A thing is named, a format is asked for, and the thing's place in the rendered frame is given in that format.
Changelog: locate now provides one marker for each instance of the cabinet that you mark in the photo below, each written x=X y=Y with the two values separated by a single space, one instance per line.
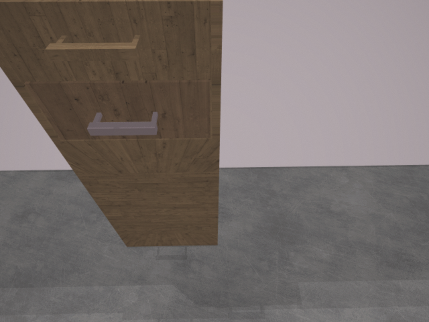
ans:
x=154 y=192

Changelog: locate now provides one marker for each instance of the drawer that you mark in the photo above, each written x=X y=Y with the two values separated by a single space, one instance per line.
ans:
x=183 y=106

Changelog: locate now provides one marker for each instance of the handle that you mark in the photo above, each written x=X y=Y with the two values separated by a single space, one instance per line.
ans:
x=93 y=51
x=97 y=128

